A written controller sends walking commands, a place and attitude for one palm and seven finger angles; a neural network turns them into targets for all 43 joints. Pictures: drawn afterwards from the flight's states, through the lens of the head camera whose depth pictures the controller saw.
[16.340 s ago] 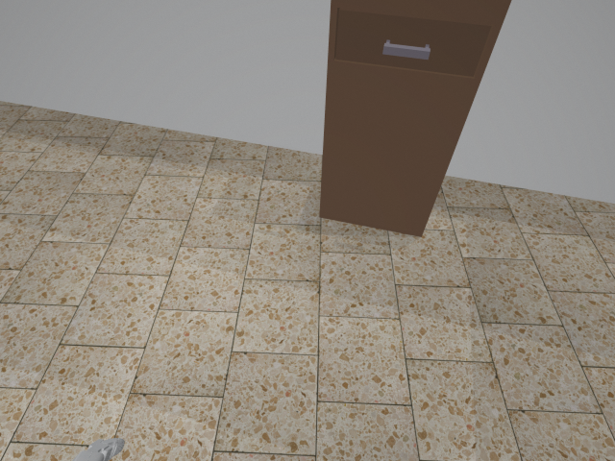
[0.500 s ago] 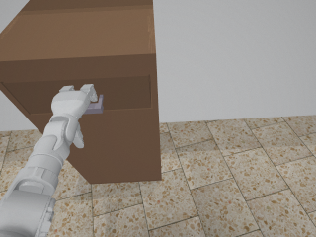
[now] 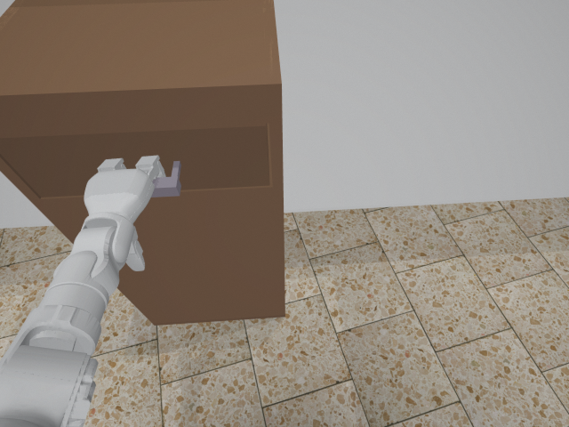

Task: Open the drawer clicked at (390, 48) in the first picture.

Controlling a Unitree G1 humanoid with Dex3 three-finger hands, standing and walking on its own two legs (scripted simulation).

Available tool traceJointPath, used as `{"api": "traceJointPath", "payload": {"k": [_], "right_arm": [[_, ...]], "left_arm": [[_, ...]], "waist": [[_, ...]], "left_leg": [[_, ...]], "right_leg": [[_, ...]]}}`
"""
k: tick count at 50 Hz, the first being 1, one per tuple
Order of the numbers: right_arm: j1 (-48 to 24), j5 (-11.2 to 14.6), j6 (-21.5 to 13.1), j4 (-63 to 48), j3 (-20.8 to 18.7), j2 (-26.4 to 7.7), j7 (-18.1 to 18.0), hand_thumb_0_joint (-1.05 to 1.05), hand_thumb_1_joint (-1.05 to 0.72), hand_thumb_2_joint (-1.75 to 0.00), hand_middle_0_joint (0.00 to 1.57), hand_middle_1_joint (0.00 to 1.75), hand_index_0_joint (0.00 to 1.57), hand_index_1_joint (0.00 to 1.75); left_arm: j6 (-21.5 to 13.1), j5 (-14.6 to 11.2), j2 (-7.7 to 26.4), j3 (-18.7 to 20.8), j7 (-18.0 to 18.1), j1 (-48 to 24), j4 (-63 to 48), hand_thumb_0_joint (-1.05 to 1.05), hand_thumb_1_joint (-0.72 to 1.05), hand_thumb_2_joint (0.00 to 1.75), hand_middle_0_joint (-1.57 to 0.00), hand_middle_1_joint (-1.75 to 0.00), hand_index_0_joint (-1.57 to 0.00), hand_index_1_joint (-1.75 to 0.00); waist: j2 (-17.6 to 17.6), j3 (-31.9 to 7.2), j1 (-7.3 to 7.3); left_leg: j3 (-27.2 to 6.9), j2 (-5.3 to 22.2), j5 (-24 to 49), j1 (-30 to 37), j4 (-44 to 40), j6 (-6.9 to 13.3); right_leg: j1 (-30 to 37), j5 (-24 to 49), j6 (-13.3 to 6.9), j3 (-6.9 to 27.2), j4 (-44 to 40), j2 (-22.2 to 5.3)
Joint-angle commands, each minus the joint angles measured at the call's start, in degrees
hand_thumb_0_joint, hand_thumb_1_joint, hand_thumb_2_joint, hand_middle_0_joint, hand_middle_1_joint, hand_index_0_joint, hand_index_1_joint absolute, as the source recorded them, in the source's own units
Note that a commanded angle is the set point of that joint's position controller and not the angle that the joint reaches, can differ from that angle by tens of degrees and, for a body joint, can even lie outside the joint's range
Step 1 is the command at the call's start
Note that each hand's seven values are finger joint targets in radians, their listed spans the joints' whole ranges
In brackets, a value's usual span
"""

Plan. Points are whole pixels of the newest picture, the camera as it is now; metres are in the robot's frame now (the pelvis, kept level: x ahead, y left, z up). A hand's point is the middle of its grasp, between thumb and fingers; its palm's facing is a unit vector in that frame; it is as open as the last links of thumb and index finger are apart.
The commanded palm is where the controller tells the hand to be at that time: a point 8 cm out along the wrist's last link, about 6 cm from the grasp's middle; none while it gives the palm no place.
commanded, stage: lower the fingers behind the handle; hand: left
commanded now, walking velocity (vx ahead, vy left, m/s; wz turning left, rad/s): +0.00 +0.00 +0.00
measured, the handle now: (140, 178) +0.48 +0.24 +0.05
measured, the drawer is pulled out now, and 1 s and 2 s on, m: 0.00 0.00 0.02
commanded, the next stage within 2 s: close the thumb around the handle in 0.40 s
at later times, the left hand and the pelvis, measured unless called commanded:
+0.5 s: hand (143, 212) +0.43 +0.23 +0.03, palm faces -0.03 -0.04 -1.00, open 13.8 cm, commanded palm +0.41 +0.23 +0.09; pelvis -0.01 +0.01 +0.00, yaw +0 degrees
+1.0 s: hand (146, 211) +0.43 +0.22 +0.03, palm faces -0.04 -0.04 -1.00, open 7.4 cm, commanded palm +0.41 +0.23 +0.09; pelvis +0.00 +0.00 +0.00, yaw -1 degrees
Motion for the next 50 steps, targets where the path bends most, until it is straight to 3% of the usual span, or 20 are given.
{"api": "traceJointPath", "payload": {"k": [1, 4, 6, 8, 9, 11, 13, 15, 18, 19, 22, 25, 27, 31, 33, 35, 43, 44, 46, 50], "right_arm": [[3.31, -0.52, -1.47, -4.38, -2.88, -8.49, -0.09, 0.0, -0.9, -0.9, 0.2, 0.3, 0.2, 0.3], [3.62, -0.55, -1.37, -4.33, -2.8, -8.7, -0.06, 0.0, -0.9, -0.9, 0.2, 0.3, 0.2, 0.3], [3.42, -0.51, -1.25, -4.69, -2.71, -8.44, 0.04, 0.0, -0.9, -0.9, 0.2, 0.3, 0.2, 0.3], [3.48, -0.52, -1.1, -4.57, -2.59, -8.62, -0.02, 0.0, -0.9, -0.9, 0.2, 0.3, 0.2, 0.3], [3.6, -0.46, -1.09, -4.68, -2.7, -8.64, -0.04, 0.0, -0.9, -0.9, 0.2, 0.3, 0.2, 0.3], [3.33, -0.52, -1.12, -4.96, -2.7, -8.32, 0.11, 0.0, -0.9, -0.9, 0.2, 0.3, 0.2, 0.3], [3.51, -0.57, -0.99, -5.03, -2.55, -8.58, -0.02, 0.0, -0.9, -0.9, 0.2, 0.3, 0.2, 0.3], [3.31, -0.49, -1.09, -5.07, -2.71, -8.31, 0.1, 0.0, -0.9, -0.9, 0.2, 0.3, 0.2, 0.3], [3.42, -0.74, -1.17, -4.92, -2.77, -8.37, 0.39, 0.0, -0.9, -0.9, 0.2, 0.3, 0.2, 0.3], [3.7, -0.67, -1.14, -4.72, -2.74, -8.5, 0.38, 0.0, -0.9, -0.9, 0.2, 0.3, 0.2, 0.3], [3.36, -0.56, -1.22, -4.69, -2.69, -8.36, 0.57, 0.0, -0.9, -0.9, 0.2, 0.3, 0.2, 0.3], [3.48, -0.68, -1.31, -4.62, -2.86, -8.38, 0.54, 0.0, -0.9, -0.9, 0.2, 0.3, 0.2, 0.3], [3.26, -0.7, -1.44, -4.62, -2.88, -8.15, 0.65, 0.0, -0.9, -0.9, 0.2, 0.3, 0.2, 0.3], [2.88, -0.61, -1.41, -4.72, -2.44, -8.33, 0.21, 0.0, -0.9, -0.9, 0.2, 0.3, 0.2, 0.3], [2.88, -0.48, -1.48, -4.5, -2.14, -8.57, -0.18, 0.0, -0.9, -0.9, 0.2, 0.3, 0.2, 0.3], [2.92, -0.34, -1.69, -4.66, -2.23, -8.38, -0.32, 0.0, -0.9, -0.9, 0.2, 0.3, 0.2, 0.3], [3.03, -0.48, -1.88, -4.79, -2.26, -8.42, -0.63, 0.0, -0.9, -0.9, 0.2, 0.3, 0.2, 0.3], [2.96, -0.36, -1.94, -5.08, -2.32, -8.16, -0.52, 0.0, -0.9, -0.9, 0.2, 0.3, 0.2, 0.3], [2.83, -0.38, -1.97, -5.07, -2.44, -8.21, -0.32, 0.0, -0.9, -0.9, 0.2, 0.3, 0.2, 0.3], [2.77, -0.28, -1.86, -4.94, -2.38, -8.43, -0.42, 0.0, -0.9, -0.9, 0.2, 0.3, 0.2, 0.3]], "left_arm": [[0.92, 0.16, 12.03, 3.28, 3.9, -24.24, -8.62, 0.0, -0.5, 0.3, -0.3, -1.2, -0.3, -1.2], [2.1, 0.32, 14.21, 4.75, 4.38, -25.04, -8.49, 0.0, -0.5, 0.3, -0.3, -1.2, -0.3, -1.2], [2.77, 0.15, 12.8, 3.96, 4.17, -23.99, -8.24, 0.0, -0.5, 0.3, -0.3, -1.2, -0.3, -1.2], [3.11, -0.19, 11.58, 2.81, 3.71, -25.46, -7.86, 0.0, -0.5, 0.3, -0.3, -1.2, -0.3, -1.2], [2.97, 0.02, 12.96, 3.98, 3.72, -25.01, -8.47, 0.0, -0.5, 0.3, -0.3, -1.2, -0.3, -1.2], [3.13, -0.2, 9.87, 1.77, 3.4, -24.54, -9.01, 0.0, -0.5, 0.3, -0.3, -1.2, -0.3, -1.2], [2.89, -0.28, 10.96, 2.86, 3.26, -24.07, -8.52, 0.0, -0.5, 0.3, -0.3, -1.2, -0.3, -1.2], [2.73, 0.11, 9.18, 1.41, 3.5, -24.35, -9.37, 0.0, -0.5, 0.3, -0.3, -1.2, -0.3, -1.2], [2.98, 0.04, 8.41, 1.47, 4.08, -24.61, -9.4, 0.0, -0.5, 0.3, -0.3, -1.2, -0.3, -1.2], [2.99, 0.37, 10.24, 2.65, 4.44, -25.75, -9.76, 0.0, -0.5, 0.3, -0.3, -1.2, -0.3, -1.2], [4.3, 0.77, 8.01, 0.86, 5.04, -26.36, -8.46, 0.0, -0.5, 0.3, -0.3, -1.2, -0.3, -1.2], [4.73, 0.9, 8.82, 1.69, 5.39, -26.84, -9.19, 0.0, -0.5, 0.3, -0.3, -1.2, -0.3, -1.2], [5.19, 0.59, 6.51, 0.02, 5.33, -26.71, -8.94, 0.0, -0.39, 0.35, -0.31, -1.21, -0.31, -1.21], [5.6, 0.52, 9.11, 1.91, 5.35, -25.91, -7.7, 0.0, -0.16, 0.44, -0.32, -1.24, -0.32, -1.24], [5.93, 0.61, 10.31, 2.28, 4.99, -26.98, -6.04, 0.0, -0.05, 0.49, -0.33, -1.25, -0.33, -1.25], [5.54, 0.73, 9.73, 1.36, 4.71, -27.77, -7.26, 0.0, 0.06, 0.54, -0.34, -1.26, -0.34, -1.26], [3.96, 0.49, 12.0, 3.35, 3.96, -25.94, -8.15, 0.0, 0.51, 0.73, -0.37, -1.31, -0.37, -1.31], [3.91, 0.42, 11.0, 2.7, 3.93, -24.42, -7.98, 0.0, 0.56, 0.76, -0.38, -1.31, -0.38, -1.31], [3.72, 0.17, 10.5, 2.41, 4.01, -24.4, -9.6, 0.0, 0.68, 0.8, -0.38, -1.33, -0.38, -1.33], [3.99, 0.1, 12.85, 4.44, 4.11, -22.79, -8.21, 0.0, 0.9, 0.9, -0.4, -1.35, -0.4, -1.35]], "waist": [[-0.54, -18.6, -1.26], [0.53, -21.41, -0.84], [1.09, -21.23, -0.58], [0.04, -19.98, -1.49], [0.09, -20.99, -0.71], [1.26, -20.33, -1.04], [-0.99, -20.04, -0.96], [0.92, -19.8, -0.87], [0.71, -19.62, -1.08], [0.57, -19.98, -0.76], [0.99, -18.31, -1.18], [1.16, -21.46, -0.83], [1.17, -20.93, -1.16], [-0.14, -20.11, -0.69], [-3.07, -18.19, -1.36], [-0.09, -18.77, -1.13], [-1.56, -20.06, -0.83], [0.21, -19.36, -0.42], [0.38, -20.47, -0.46], [-2.34, -19.12, -0.32]], "left_leg": [[-2.35, -0.65, 20.87, 15.89, -0.26, 0.52], [-2.54, -0.58, 22.01, 16.95, -0.11, 0.43], [-2.53, -0.5, 23.41, 17.71, -0.08, 0.28], [-2.85, -0.25, 23.26, 17.51, -0.36, 0.3], [-3.03, -0.09, 23.53, 18.34, -0.48, 0.26], [-3.06, 0.02, 24.01, 19.68, -0.56, 0.14], [-3.72, 0.19, 23.6, 19.01, -0.87, 0.1], [-3.88, 0.44, 23.49, 20.29, -1.04, -0.12], [-4.27, 0.71, 24.34, 20.93, -0.91, -0.3], [-4.44, 0.79, 24.25, 20.79, -1.08, -0.35], [-4.57, 0.85, 22.46, 20.42, -1.42, -0.54], [-4.58, 0.92, 23.7, 22.16, -1.19, -0.59], [-4.59, 0.93, 23.24, 22.21, -1.23, -0.67], [-3.61, 0.45, 21.51, 19.71, -1.69, -0.16], [-3.34, 0.22, 19.06, 16.74, -2.19, 0.24], [-3.04, 0.14, 19.33, 17.97, -2.24, 0.16], [-2.42, -0.23, 21.22, 16.84, -1.55, 0.47], [-2.17, -0.34, 21.45, 17.08, -1.63, 0.38], [-1.92, -0.36, 22.2, 17.72, -1.36, 0.42], [-1.73, -0.59, 21.15, 15.32, -1.39, 0.64]], "right_leg": [[1.72, 21.37, 0.71, 2.18, -3.22, 0.21], [2.68, 21.92, 0.61, 2.22, -2.87, 0.27], [2.61, 22.51, 0.49, 1.83, -2.76, 0.48], [2.07, 21.69, 0.52, 1.6, -3.09, 0.48], [2.18, 21.48, 0.55, 1.64, -2.93, 0.55], [1.05, 20.85, 0.48, 1.35, -3.29, 0.62], [1.45, 19.81, 0.38, 1.13, -3.24, 0.71], [-0.27, 18.43, 0.32, 0.95, -3.14, 0.74], [-1.12, 17.86, 0.21, 0.64, -3.08, 0.88], [-0.95, 17.82, 0.2, 0.71, -2.83, 0.81], [-2.43, 15.96, 0.08, 0.35, -3.01, 0.89], [-1.43, 16.78, 0.15, 0.59, -2.82, 0.86], [-1.76, 16.34, 0.18, 0.37, -2.99, 0.91], [0.67, 17.49, 0.28, 1.05, -3.55, 0.67], [2.27, 17.39, 0.44, 1.46, -4.2, 0.42], [1.64, 17.56, 0.33, 1.53, -4.12, 0.37], [4.48, 21.46, 0.54, 2.29, -4.07, 0.19], [4.13, 21.63, 0.48, 2.27, -4.01, 0.23], [4.54, 22.74, 0.58, 2.4, -3.97, 0.2], [6.06, 23.92, 0.8, 2.68, -4.1, 0.07]]}}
